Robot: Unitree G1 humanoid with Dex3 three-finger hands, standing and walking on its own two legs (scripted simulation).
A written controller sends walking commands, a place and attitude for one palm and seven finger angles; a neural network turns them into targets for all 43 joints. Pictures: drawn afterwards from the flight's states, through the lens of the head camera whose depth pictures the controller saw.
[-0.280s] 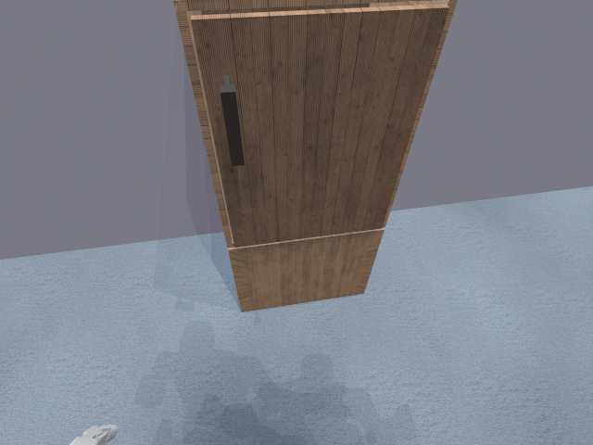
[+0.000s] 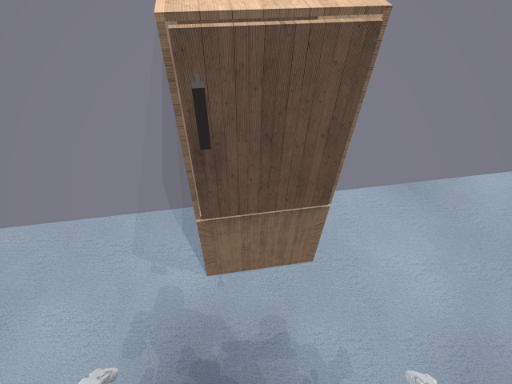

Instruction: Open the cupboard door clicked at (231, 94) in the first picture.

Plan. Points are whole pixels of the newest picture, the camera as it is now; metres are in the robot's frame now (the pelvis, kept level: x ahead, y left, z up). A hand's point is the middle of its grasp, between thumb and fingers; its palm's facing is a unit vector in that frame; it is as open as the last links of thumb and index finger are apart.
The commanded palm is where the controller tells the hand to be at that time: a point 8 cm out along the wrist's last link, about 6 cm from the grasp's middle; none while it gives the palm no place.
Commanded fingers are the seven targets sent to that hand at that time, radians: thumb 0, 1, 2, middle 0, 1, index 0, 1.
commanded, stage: stand and wait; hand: left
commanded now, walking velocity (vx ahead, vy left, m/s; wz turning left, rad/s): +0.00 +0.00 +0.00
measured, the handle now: (201, 112) +0.64 +0.17 +0.08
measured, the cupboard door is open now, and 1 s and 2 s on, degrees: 0 0 0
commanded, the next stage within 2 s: look at it before walking up in 0.76 s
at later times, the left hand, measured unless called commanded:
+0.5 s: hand out of the picture +0.06 +0.23 -0.15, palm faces -0.03 -0.94 -0.34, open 7.4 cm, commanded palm none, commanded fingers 0.00 0.90 0.90 -0.20 -0.30 -0.20 -0.30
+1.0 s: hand out of the picture +0.06 +0.22 -0.15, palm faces -0.04 -0.94 -0.33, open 7.4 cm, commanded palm none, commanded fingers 0.00 0.90 0.90 -0.20 -0.30 -0.20 -0.30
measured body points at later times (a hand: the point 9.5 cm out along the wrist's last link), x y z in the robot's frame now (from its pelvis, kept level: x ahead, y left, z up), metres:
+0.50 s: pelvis -0.02 -0.01 +0.00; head -0.01 -0.02 +0.45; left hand +0.06 +0.28 -0.12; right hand +0.06 -0.31 -0.13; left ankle -0.02 +0.11 -0.74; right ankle -0.02 -0.13 -0.74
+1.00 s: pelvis -0.02 -0.02 +0.01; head -0.01 -0.02 +0.46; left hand +0.06 +0.27 -0.13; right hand +0.05 -0.31 -0.13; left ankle -0.02 +0.11 -0.74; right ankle -0.02 -0.13 -0.74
